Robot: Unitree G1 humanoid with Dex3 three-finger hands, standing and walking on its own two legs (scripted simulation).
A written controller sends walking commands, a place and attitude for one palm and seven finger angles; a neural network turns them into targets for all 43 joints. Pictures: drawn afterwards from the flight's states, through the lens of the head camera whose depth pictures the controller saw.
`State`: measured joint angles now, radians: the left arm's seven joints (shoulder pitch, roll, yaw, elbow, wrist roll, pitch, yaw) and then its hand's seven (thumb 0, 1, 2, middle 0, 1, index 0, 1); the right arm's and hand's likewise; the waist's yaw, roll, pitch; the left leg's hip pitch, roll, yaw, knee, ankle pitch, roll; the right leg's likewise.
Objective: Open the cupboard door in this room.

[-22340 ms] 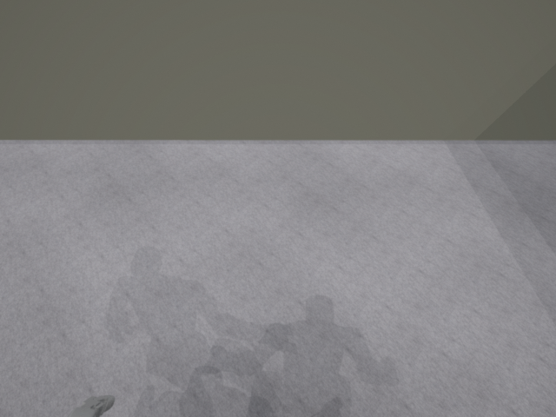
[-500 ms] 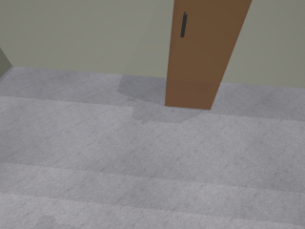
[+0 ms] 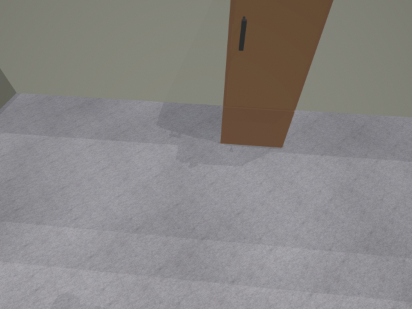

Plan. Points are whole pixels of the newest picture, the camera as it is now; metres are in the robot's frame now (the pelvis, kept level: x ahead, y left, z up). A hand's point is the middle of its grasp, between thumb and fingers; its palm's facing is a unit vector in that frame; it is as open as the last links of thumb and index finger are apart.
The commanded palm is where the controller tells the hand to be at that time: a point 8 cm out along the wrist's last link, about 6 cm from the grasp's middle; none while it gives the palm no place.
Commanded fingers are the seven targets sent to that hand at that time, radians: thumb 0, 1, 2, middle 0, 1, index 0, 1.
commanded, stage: look at it before walking up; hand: left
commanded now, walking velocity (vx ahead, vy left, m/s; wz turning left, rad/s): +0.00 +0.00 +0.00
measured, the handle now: (242, 33) +1.21 -0.09 +0.00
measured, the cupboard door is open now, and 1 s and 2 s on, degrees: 0 0 0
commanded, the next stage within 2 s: walk to a spot facing it in 0.10 s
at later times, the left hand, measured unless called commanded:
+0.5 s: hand out of the picture +0.01 +0.18 -0.18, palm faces -0.05 -0.98 -0.21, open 7.3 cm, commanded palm none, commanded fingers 0.00 0.90 0.90 -0.20 -0.30 -0.20 -0.30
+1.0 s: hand (197, 250) +0.30 +0.04 -0.19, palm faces -0.37 -0.90 -0.24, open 7.3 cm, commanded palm none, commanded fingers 0.00 0.90 0.90 -0.20 -0.30 -0.20 -0.30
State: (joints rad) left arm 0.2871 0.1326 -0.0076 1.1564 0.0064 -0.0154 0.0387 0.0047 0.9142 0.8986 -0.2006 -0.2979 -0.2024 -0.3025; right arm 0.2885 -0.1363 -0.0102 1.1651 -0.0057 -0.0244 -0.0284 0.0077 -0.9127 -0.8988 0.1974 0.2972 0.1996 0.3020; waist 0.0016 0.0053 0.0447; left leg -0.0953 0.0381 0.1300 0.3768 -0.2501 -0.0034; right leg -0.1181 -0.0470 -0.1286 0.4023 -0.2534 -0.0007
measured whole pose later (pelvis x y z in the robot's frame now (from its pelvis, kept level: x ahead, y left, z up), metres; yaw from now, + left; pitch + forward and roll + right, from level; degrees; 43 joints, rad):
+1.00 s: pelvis +0.11 -0.10 -0.04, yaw -23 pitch +0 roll +0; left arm 0.12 0.22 0.07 0.91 0.01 -0.04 -0.03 0.00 0.91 0.90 -0.20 -0.30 -0.20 -0.30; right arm 0.30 -0.21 -0.07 1.04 -0.02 0.02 0.01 0.01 -0.91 -0.90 0.20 0.30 0.20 0.30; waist -0.01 0.03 0.13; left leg -0.24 0.19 0.14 1.18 -0.52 -0.07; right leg -0.46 -0.03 -0.12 0.77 -0.31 -0.05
